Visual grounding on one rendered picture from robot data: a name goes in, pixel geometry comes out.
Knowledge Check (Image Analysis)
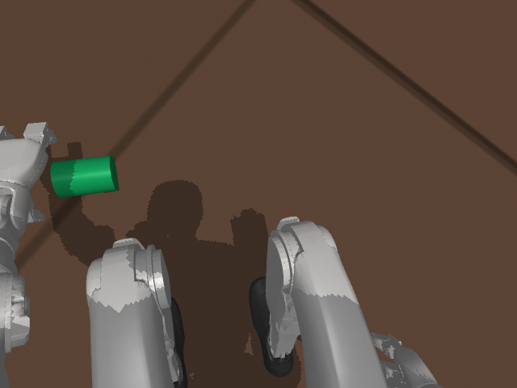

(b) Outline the right robot foot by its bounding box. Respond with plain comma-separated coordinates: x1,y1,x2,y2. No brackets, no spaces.
249,276,293,377

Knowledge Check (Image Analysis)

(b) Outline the can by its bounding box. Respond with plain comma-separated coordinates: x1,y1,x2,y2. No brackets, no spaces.
50,156,118,198

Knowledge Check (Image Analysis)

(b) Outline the left robot hand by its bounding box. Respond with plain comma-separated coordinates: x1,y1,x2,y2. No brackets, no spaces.
0,122,57,223

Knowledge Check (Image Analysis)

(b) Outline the right robot hand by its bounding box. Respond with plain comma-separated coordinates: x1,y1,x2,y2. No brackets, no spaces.
370,333,438,388

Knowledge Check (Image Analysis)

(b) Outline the left robot foot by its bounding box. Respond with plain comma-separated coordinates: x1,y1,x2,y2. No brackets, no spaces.
170,297,188,388

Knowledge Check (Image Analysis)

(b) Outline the left robot arm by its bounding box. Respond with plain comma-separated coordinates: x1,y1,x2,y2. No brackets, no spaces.
0,181,32,388

